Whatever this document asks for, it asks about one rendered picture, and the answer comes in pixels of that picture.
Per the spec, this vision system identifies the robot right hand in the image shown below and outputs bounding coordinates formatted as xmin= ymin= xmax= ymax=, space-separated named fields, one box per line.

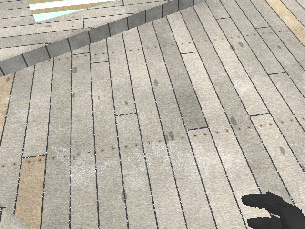
xmin=241 ymin=192 xmax=305 ymax=229

